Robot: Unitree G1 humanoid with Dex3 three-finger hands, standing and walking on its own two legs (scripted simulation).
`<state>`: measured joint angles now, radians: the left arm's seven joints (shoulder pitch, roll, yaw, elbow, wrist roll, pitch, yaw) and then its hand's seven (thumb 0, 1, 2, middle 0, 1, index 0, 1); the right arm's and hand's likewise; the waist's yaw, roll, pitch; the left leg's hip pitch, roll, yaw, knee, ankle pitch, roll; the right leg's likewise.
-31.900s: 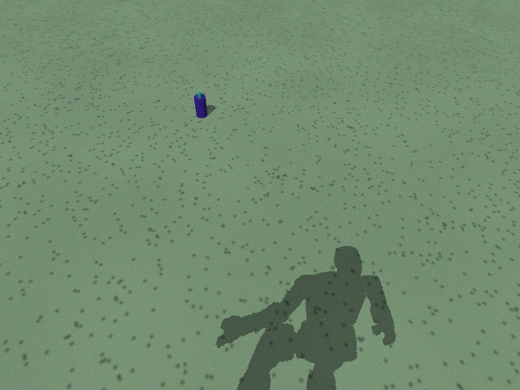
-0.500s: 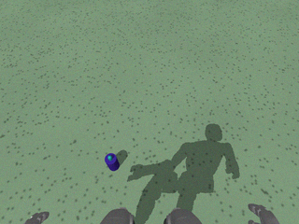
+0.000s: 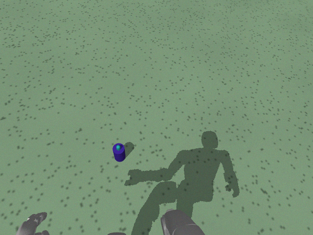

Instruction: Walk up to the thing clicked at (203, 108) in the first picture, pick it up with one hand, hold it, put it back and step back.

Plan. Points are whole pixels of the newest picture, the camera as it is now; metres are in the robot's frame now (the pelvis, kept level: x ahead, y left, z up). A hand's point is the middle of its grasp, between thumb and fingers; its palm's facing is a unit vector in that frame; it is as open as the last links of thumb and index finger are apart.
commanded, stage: step back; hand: left
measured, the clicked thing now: (119, 151) +0.59 +0.17 -0.69
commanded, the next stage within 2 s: none
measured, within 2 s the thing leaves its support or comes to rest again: neither
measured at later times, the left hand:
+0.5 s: hand out of the picture +0.04 +0.26 -0.13, palm faces -0.06 -0.90 -0.42, open 7.4 cm
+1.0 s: hand out of the picture -0.16 +0.27 -0.17, palm faces -0.15 -0.91 -0.40, open 7.4 cm
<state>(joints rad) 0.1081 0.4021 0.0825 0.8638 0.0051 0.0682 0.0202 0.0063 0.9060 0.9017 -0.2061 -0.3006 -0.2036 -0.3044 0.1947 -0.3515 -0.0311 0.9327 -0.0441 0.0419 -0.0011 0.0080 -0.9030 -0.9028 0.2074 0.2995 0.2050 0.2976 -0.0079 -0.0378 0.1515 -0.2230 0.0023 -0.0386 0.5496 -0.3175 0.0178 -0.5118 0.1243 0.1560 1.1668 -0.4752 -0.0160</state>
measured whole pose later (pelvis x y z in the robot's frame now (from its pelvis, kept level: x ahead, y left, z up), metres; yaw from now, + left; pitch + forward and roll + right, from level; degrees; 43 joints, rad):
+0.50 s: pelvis -0.11 +0.00 -0.01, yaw -3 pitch -1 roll +0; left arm 0.13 0.34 0.06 0.76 0.03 0.03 0.02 0.01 0.90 0.90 -0.21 -0.30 -0.21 -0.30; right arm 0.13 -0.41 -0.03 0.87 0.00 0.05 -0.03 0.01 -0.91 -0.90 0.20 0.30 0.20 0.30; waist 0.02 0.04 0.18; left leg -0.35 -0.07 -0.12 0.96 -0.51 -0.03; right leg -0.34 0.01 0.05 0.59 -0.23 -0.01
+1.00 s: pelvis -0.26 +0.00 -0.02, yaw -9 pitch -2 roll +0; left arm 0.23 0.42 0.09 0.85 0.02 0.07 0.00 0.01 0.91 0.90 -0.20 -0.30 -0.20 -0.30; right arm 0.08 -0.38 -0.04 0.79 -0.03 0.03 -0.01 0.01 -0.90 -0.90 0.21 0.30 0.21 0.30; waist 0.03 -0.04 0.19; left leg -0.43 0.07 0.04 0.64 -0.17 -0.01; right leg -0.24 0.00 0.09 0.75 -0.45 0.03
